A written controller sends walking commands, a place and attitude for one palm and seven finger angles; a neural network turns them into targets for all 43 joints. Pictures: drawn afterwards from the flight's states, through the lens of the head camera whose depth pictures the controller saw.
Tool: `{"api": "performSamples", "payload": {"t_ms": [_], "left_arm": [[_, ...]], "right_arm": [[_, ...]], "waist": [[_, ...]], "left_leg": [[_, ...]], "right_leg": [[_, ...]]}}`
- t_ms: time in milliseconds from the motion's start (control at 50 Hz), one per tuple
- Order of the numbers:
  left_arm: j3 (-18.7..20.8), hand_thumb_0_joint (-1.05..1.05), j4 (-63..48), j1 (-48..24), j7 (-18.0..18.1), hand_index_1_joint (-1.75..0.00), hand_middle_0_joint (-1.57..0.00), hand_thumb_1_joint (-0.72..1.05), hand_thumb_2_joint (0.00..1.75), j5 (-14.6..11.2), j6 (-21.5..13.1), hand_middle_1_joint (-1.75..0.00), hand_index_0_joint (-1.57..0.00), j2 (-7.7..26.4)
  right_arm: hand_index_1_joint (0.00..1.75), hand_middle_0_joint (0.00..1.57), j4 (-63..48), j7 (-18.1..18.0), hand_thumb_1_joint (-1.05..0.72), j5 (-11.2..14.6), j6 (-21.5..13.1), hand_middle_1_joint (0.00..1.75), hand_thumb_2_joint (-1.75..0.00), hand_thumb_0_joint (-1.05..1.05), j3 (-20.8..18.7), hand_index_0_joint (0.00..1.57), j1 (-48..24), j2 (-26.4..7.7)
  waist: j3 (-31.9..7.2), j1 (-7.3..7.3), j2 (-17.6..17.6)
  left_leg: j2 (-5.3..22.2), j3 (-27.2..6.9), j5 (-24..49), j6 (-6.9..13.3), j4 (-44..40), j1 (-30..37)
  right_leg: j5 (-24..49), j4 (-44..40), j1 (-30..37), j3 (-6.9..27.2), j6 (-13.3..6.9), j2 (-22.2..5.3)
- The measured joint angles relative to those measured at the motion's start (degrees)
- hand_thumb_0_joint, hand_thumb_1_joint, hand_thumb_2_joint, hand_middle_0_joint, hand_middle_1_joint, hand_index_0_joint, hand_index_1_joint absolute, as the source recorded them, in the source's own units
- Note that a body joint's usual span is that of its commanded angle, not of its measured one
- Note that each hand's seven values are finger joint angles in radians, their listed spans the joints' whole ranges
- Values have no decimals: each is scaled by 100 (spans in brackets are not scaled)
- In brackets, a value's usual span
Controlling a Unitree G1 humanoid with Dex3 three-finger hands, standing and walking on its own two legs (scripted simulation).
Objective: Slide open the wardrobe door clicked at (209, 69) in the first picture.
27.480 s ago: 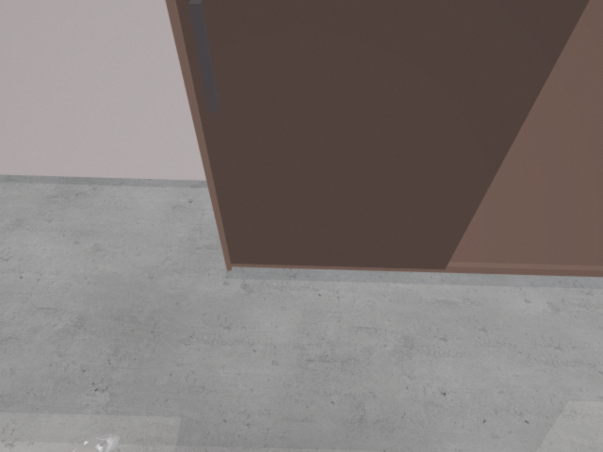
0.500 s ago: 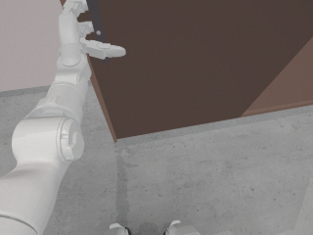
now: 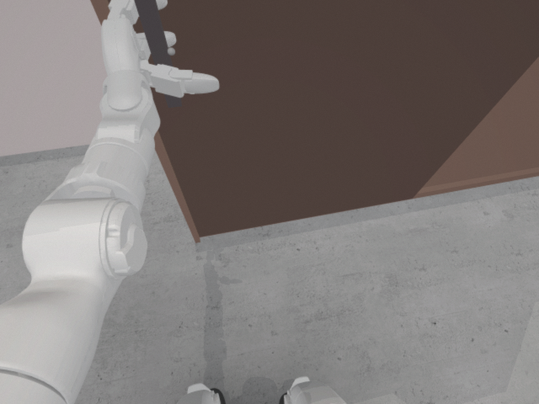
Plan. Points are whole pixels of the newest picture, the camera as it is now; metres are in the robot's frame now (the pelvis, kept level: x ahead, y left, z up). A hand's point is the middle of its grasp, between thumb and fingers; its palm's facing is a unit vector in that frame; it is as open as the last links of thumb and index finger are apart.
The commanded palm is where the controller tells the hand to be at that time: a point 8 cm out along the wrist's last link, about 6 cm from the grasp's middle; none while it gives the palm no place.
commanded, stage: slide the fingers in behind the handle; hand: left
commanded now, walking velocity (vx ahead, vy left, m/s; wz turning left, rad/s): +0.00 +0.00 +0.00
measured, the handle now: (155, 29) +0.63 +0.06 +0.15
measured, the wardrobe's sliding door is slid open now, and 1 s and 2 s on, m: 0.00 0.00 0.00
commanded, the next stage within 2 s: grip the handle and tug to test in 0.76 s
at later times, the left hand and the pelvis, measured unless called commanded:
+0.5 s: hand (173, 51) +0.57 +0.04 +0.16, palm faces +0.03 -1.00 -0.01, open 14.2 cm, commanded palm +0.54 +0.08 +0.15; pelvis +0.01 +0.00 +0.00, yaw +0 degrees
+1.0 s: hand (174, 51) +0.57 +0.04 +0.16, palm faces +0.04 -1.00 -0.02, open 13.8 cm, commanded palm +0.55 +0.08 +0.15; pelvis +0.00 +0.00 +0.00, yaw +0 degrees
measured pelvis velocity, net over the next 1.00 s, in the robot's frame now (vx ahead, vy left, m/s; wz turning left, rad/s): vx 0.00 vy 0.00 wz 0.00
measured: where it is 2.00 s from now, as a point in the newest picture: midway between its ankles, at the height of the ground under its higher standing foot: outside the picture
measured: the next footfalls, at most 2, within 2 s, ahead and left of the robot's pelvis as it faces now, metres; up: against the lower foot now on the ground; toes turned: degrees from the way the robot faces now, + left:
none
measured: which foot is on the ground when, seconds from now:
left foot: down 0.00-1.00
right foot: down 0.00-1.00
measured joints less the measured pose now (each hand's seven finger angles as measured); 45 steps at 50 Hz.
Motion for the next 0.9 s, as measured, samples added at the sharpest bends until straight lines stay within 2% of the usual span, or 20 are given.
{"api": "performSamples", "payload": {"t_ms": [560,900], "left_arm": [[-142,-1,-153,161,70,-118,-27,-50,30,-74,6,-120,-26,-218],[-204,-1,-23,-16,189,-120,-29,-49,30,-10,8,-119,-27,-204]], "right_arm": [[30,20,-3,71,-91,6,-4,30,-90,0,-30,20,-96,66],[30,20,20,76,-91,-23,-11,30,-90,0,-38,20,-82,62]], "waist": [[-42,108,5],[-43,50,-11]], "left_leg": [[-31,19,-46,8,-69,154],[-50,-24,-53,21,36,6]], "right_leg": [[-39,-74,153,29,16,-23],[-52,12,32,-9,30,-38]]}}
